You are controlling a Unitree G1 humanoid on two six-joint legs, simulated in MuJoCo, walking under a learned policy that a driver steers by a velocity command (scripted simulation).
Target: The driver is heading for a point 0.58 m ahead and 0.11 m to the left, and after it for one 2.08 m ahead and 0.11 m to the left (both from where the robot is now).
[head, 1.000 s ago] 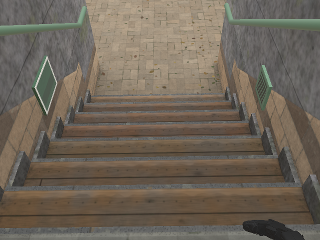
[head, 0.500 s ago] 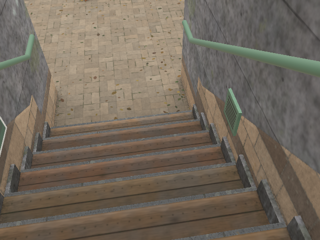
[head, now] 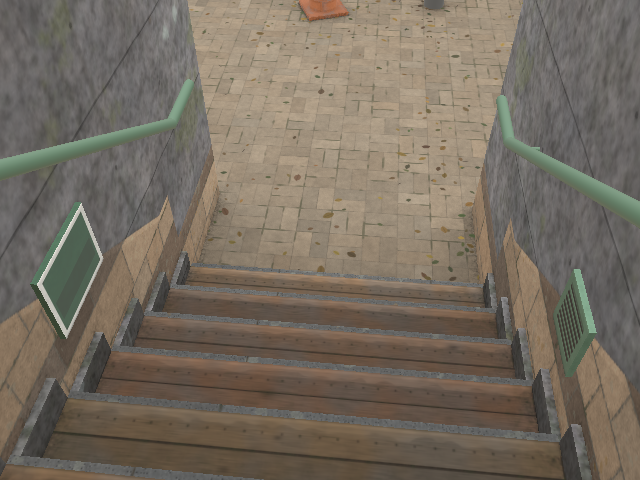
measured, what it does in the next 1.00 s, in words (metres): goes down: left foot 0.17 m lower, then right foot 0.17 m lower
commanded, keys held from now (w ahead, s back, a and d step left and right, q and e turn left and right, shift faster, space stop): w+q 0.46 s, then w+e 0.54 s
